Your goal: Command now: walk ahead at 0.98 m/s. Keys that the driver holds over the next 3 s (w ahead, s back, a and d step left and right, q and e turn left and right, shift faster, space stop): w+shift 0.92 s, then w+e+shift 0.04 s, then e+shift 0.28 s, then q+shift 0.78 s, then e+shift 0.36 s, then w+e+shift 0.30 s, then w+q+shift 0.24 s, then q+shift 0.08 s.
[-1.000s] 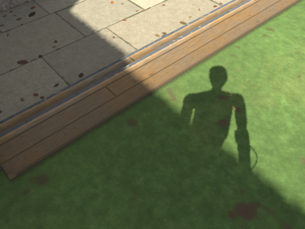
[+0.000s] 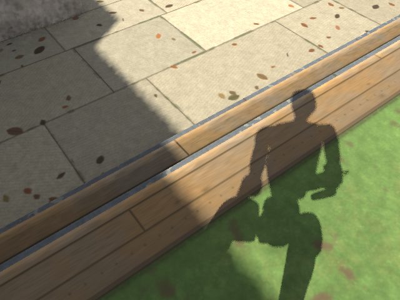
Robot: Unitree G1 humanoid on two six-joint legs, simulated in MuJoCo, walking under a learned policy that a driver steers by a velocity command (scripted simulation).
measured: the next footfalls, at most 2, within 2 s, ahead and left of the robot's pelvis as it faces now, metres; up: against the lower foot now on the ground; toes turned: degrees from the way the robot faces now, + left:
left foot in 0.16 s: +0.37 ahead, +0.09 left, +0.00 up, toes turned +4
right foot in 0.62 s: +0.82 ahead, -0.08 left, +0.00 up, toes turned -3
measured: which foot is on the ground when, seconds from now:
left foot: up 0.00-0.14, down 0.16-0.60, up 0.62-1.00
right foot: down 0.00-0.14, up 0.16-0.60, down 0.62-1.00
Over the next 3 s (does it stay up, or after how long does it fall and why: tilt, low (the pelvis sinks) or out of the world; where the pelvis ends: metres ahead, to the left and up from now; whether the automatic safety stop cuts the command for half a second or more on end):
stays up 1.79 -0.20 -0.23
